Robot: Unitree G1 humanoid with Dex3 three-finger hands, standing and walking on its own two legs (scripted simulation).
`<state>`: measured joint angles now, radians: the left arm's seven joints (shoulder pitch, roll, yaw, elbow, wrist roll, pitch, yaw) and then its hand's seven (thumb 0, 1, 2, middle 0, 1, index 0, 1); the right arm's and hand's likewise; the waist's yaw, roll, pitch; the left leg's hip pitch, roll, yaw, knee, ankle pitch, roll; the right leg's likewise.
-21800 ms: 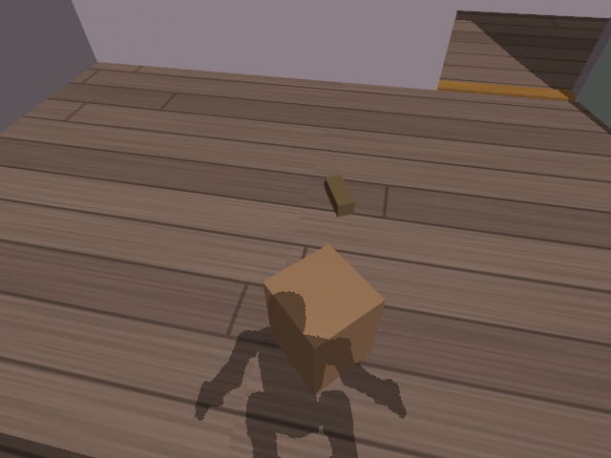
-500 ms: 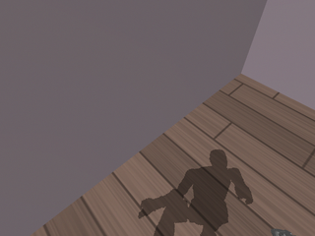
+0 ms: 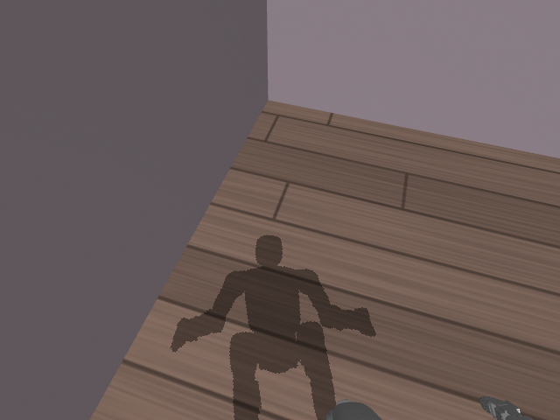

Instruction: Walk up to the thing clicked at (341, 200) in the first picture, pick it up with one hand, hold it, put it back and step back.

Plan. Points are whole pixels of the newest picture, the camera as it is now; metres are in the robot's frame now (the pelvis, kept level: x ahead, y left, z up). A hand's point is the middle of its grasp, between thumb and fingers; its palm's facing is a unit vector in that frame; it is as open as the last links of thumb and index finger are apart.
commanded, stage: walk up
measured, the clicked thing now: out of the picture +0.00 -1.58 -0.74
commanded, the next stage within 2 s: none
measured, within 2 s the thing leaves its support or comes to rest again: neither
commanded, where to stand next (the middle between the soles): +0.06 -0.06 m, yaw -82 degrees
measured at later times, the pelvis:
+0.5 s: pelvis +0.03 +0.02 -0.02, yaw -29 degrees
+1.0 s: pelvis +0.03 -0.01 -0.02, yaw -52 degrees
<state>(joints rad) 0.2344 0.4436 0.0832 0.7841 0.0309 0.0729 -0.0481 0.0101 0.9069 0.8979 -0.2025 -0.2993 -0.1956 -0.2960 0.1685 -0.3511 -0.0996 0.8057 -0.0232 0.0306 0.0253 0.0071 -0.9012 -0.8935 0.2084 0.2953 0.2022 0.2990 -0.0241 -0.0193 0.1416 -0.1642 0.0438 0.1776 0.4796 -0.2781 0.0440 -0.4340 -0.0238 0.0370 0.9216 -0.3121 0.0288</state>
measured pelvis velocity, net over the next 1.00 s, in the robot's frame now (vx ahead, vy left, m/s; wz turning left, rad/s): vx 0.03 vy -0.01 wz -0.92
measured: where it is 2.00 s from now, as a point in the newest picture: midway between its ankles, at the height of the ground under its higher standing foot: outside the picture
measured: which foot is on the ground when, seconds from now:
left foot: down 0.00-0.18, up 0.20-0.46, down 0.48-0.94, up 0.96-1.00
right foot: up 0.00-0.14, down 0.16-0.50, up 0.52-0.90, down 0.92-1.00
